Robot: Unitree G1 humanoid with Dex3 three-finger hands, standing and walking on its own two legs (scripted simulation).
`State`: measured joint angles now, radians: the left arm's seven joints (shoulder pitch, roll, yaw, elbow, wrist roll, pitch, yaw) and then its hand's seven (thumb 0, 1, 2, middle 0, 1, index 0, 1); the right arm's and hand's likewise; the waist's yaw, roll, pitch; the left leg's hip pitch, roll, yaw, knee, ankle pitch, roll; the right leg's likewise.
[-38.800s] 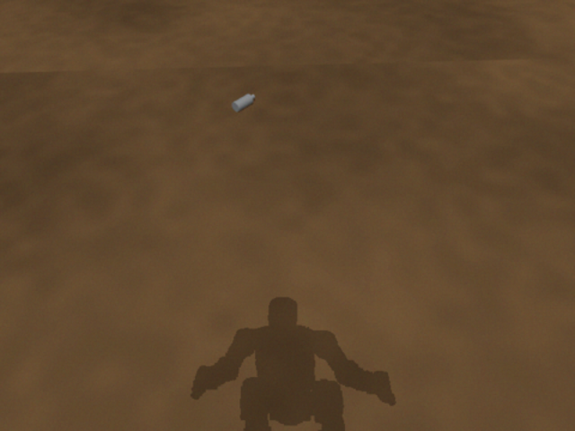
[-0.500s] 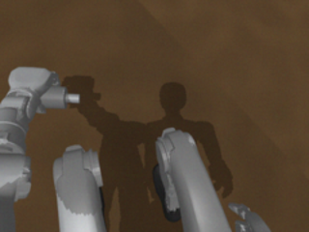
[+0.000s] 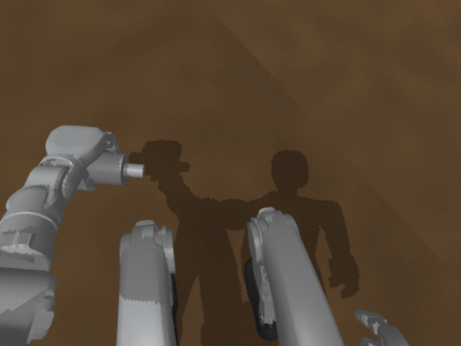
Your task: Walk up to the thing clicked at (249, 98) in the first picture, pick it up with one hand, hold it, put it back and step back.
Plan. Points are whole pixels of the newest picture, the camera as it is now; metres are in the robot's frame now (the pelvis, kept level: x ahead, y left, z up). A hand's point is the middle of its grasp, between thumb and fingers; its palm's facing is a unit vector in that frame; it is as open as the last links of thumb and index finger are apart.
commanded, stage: lift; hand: left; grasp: from above
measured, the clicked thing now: (100, 167) +0.44 +0.23 -0.17
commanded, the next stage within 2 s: hold in 1.24 s
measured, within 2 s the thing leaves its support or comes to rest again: neither
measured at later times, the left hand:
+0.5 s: hand (20, 169) +0.37 +0.24 +0.07, palm faces -0.49 -0.01 -0.87, open 9.1 cm
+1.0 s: hand out of the picture +0.35 +0.23 +0.20, palm faces -0.49 -0.01 -0.87, open 9.1 cm
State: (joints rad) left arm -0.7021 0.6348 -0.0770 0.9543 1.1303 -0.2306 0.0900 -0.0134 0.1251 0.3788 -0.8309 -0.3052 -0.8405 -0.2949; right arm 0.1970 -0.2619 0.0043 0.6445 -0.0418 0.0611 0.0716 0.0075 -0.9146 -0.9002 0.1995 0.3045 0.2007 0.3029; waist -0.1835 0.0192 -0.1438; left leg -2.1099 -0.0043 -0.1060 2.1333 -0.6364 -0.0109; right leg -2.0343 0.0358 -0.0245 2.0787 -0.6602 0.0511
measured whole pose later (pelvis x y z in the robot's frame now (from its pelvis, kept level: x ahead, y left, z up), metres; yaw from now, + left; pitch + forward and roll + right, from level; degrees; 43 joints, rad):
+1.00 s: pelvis +0.05 +0.00 +0.29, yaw +4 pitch +14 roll -2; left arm -0.31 0.44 -0.19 0.80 1.09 -0.19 0.11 -0.02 0.13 0.36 -0.86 -0.24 -0.87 -0.24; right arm 0.25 -0.25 -0.04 0.72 0.03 0.03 -0.03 0.01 -0.91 -0.90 0.20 0.30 0.20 0.30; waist -0.07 0.02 -0.11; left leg -0.87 0.03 -0.02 1.06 -0.43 -0.01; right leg -0.84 0.02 0.03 1.03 -0.43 0.03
